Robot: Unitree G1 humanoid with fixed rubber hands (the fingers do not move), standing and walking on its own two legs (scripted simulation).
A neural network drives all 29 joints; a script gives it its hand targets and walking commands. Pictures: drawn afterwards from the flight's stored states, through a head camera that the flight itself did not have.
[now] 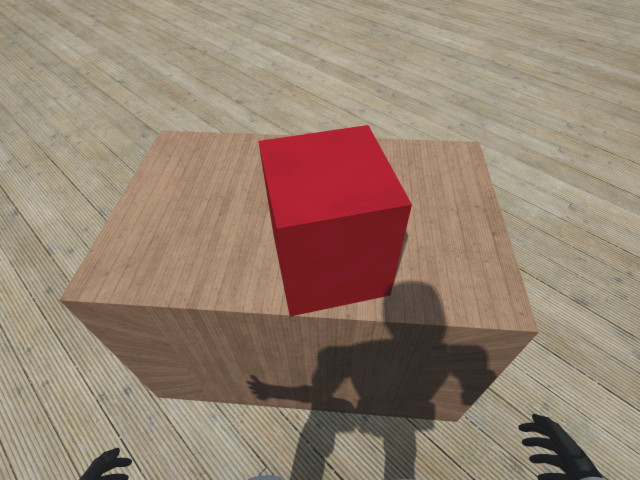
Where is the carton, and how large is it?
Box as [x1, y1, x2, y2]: [258, 125, 411, 315]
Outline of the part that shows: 368,125 258,141 273,234 290,315 390,294 411,204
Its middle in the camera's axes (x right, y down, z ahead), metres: +0.02 -0.02 +0.71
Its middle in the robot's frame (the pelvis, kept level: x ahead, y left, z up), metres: +0.54 -0.01 -0.05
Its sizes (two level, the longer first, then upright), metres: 0.210 0.200 0.250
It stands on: a pedestal, 0.58 m high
